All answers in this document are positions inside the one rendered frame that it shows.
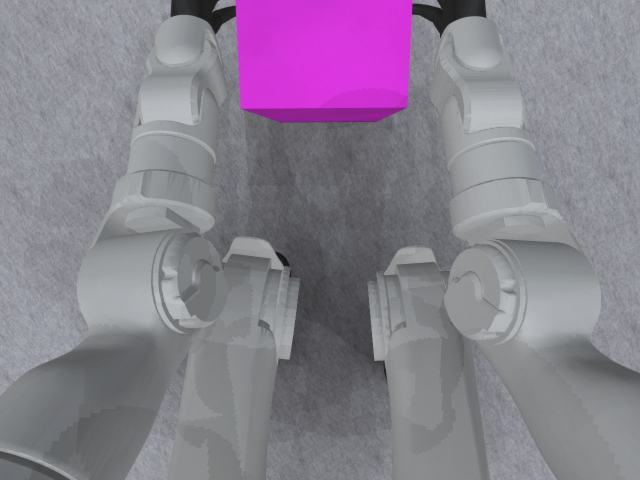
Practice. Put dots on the left robot upper arm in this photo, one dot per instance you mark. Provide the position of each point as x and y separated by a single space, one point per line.
87 414

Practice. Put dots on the robot left thigh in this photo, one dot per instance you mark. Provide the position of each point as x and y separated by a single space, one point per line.
223 422

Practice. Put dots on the robot left hand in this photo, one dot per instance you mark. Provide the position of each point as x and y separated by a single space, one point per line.
203 9

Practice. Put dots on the right robot upper arm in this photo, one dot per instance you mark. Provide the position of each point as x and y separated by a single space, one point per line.
531 307

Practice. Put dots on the right robot shin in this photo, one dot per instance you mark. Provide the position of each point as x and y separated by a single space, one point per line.
416 254

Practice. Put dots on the right robot forearm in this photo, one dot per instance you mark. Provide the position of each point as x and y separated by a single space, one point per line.
488 145

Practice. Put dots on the robot right hand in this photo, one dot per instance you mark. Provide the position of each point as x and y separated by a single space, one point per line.
451 11

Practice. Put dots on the left robot forearm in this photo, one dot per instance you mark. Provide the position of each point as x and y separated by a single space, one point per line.
169 178

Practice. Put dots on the carton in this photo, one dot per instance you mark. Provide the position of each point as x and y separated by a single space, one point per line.
324 60

